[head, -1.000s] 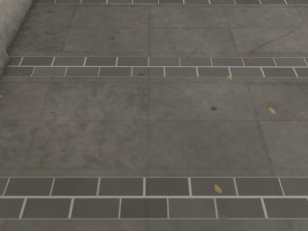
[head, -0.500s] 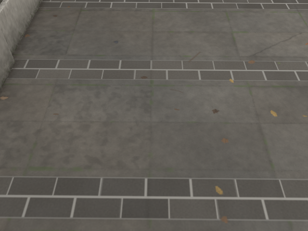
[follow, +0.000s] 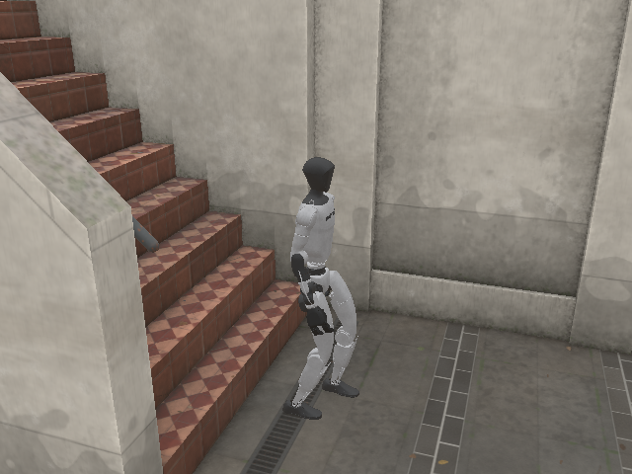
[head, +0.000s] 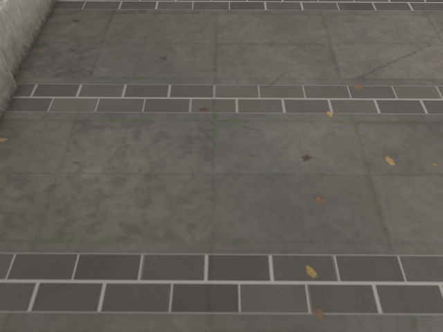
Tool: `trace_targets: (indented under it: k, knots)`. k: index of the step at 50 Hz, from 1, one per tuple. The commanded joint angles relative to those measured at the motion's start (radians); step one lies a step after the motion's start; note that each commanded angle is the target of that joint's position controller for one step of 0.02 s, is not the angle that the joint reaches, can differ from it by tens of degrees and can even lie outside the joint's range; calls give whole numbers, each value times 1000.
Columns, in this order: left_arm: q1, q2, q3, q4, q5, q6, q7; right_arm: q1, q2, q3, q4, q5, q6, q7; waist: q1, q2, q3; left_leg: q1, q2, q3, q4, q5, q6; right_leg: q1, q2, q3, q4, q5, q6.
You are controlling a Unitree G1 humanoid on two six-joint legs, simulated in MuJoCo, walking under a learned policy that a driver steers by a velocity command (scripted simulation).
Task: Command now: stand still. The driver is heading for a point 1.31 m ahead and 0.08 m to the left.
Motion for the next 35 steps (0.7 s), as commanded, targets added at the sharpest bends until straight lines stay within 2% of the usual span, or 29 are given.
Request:
trace_targets:
  k: [1,24,25,27,28,29,30,31,32,33,34,35]
  knots:
    - [109,77,12,-6,0,-4,1,-4,-90,-15,-39,0,-9,-3,0,-5,17,164,44,-45,-78,97,41,-200,-8,2,-131,70,-15]
    - [127,74,8,-11,0,-5,-2,4,-93,-11,0,2,-3,-6,-4,-9,18,183,43,-36,-64,158,33,-193,-5,1,-143,106,-19]
    - [144,75,10,-4,-2,-3,0,16,-89,-11,9,2,-2,-6,-1,-16,3,181,27,-19,-56,49,33,-187,-2,0,-153,13,-29]
    - [140,121,24,-18,-13,0,7,24,-102,-17,11,10,-4,-8,3,-68,50,95,-29,39,10,-286,31,-215,-30,57,-187,-242,-89]
    - [150,137,29,-29,-17,-4,10,4,-105,-19,-1,14,-14,-6,17,-93,90,23,-38,58,63,-353,30,-221,-79,128,-231,-349,-131]
    - [167,165,36,-34,-24,-15,11,-35,-93,-16,-20,23,-33,-1,33,-137,134,-64,-41,87,144,-309,29,-198,-161,236,-298,-408,-179]
    - [139,202,47,-46,-30,-28,11,-74,-83,-12,-43,33,-55,7,31,-182,192,-153,-8,98,220,-218,38,-178,-263,350,-351,-388,-224]
    - [115,203,48,-57,-30,-41,8,-102,-80,-9,-60,34,-75,12,28,-181,223,-206,32,70,247,-190,52,-162,-316,406,-356,-286,-247]
    - [98,194,46,-63,-28,-51,4,-99,-79,-8,-66,32,-89,18,15,-178,221,-232,51,62,223,-209,65,-116,-322,390,-327,-153,-239]
    - [83,181,43,-68,-31,-59,-2,-68,-72,-8,-56,36,-103,24,-6,-165,208,-190,51,75,130,-232,79,-98,-297,333,-279,-64,-215]
    - [65,182,42,-73,-38,-57,-6,5,-70,-12,-31,35,-109,30,-39,-160,164,-34,23,107,23,-196,85,-141,-249,258,-232,-29,-181]
    - [48,185,41,-83,-34,-56,-10,120,-94,-31,17,30,-109,34,-81,-132,102,178,-23,127,-11,-137,85,-223,-181,182,-140,80,-150]
Velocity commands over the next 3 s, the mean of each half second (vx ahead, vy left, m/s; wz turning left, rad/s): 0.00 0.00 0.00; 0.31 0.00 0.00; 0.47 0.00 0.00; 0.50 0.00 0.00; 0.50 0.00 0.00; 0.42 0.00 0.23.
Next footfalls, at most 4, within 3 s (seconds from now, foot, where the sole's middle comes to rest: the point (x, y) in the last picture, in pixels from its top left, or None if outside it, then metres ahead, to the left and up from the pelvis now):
1.22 right None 0.46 -0.13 -0.77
1.82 left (207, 244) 0.79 0.09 -0.77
2.40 right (273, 177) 1.09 -0.16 -0.77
2.94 left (210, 126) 1.37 0.09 -0.77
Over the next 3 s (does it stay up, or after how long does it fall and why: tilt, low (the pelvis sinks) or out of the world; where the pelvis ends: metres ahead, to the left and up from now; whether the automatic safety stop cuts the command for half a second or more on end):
stays up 1.23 -0.03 -0.01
